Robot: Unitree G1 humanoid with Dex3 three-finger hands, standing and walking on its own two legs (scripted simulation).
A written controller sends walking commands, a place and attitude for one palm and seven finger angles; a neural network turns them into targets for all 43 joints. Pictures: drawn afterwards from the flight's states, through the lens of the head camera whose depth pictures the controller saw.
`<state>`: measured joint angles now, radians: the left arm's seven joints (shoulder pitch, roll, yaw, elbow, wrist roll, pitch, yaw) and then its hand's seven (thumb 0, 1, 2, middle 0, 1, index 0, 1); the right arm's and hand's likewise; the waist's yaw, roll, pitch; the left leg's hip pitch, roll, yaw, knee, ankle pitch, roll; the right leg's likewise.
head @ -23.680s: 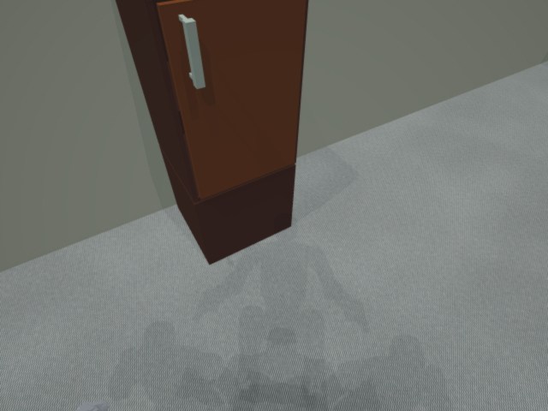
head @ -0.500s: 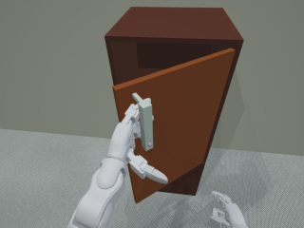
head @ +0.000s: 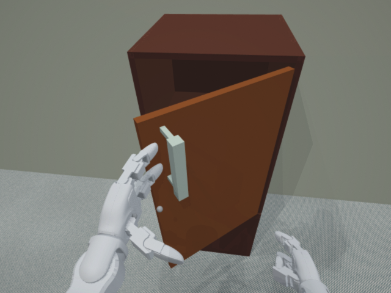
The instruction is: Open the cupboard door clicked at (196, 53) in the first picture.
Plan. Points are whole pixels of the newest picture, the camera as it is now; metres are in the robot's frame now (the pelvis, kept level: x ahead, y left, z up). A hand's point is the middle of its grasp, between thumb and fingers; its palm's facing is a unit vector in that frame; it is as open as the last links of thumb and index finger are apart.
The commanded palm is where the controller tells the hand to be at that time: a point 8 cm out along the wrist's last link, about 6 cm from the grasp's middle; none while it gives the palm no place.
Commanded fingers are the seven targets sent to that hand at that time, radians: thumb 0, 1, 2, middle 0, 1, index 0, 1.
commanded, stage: slide the hand sideways off the handle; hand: left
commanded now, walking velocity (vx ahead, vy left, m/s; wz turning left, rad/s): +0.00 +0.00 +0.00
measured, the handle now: (173, 164) +0.31 +0.08 +0.16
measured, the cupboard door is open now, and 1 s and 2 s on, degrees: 40 40 40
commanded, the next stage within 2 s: draw the hand back to the body in 0.50 s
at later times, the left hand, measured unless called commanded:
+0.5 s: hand (122, 232) +0.17 +0.13 +0.15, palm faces -0.02 -1.00 -0.08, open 16.3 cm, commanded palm +0.13 +0.18 +0.16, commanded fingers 0.00 -0.50 0.30 -0.15 -0.30 -0.15 -0.30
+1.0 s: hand (100, 227) +0.17 +0.16 +0.15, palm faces +0.00 -1.00 -0.10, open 16.3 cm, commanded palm +0.13 +0.22 +0.17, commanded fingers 0.00 -0.47 0.31 -0.15 -0.30 -0.15 -0.30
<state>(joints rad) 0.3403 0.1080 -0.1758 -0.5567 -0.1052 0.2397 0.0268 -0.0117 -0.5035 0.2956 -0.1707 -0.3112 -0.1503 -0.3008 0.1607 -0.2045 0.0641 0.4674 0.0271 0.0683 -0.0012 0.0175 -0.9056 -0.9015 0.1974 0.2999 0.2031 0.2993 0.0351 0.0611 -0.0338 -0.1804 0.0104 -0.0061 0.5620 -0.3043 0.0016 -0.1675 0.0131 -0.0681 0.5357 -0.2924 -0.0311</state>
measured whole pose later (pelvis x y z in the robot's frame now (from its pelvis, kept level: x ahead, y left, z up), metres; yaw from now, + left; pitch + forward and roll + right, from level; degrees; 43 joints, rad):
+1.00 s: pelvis +0.00 +0.01 -0.01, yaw +1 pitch -3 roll -1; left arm 0.53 0.24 0.13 -0.62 -0.26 0.14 -0.18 -0.01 -0.50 0.30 -0.15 -0.30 -0.15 -0.30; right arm 0.24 -0.22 0.07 0.53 0.06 -0.21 -0.05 0.02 -0.90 -0.90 0.20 0.30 0.21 0.30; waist 0.05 0.07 -0.06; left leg -0.24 0.00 -0.02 0.63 -0.34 0.01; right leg -0.21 0.00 -0.08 0.58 -0.32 -0.02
